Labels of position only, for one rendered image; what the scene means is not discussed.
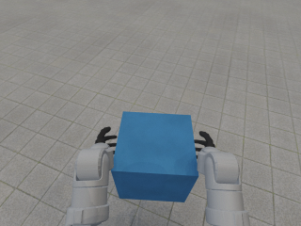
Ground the left robot hand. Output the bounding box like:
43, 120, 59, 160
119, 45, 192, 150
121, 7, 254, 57
95, 126, 117, 154

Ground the right robot forearm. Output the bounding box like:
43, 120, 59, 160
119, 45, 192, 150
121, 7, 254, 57
197, 146, 250, 226

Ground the right robot hand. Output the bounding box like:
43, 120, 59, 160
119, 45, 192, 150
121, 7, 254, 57
194, 131, 215, 159

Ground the left robot forearm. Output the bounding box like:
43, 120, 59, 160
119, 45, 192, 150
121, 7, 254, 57
65, 142, 114, 226

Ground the carton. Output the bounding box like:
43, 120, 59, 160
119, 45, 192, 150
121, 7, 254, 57
111, 111, 199, 202

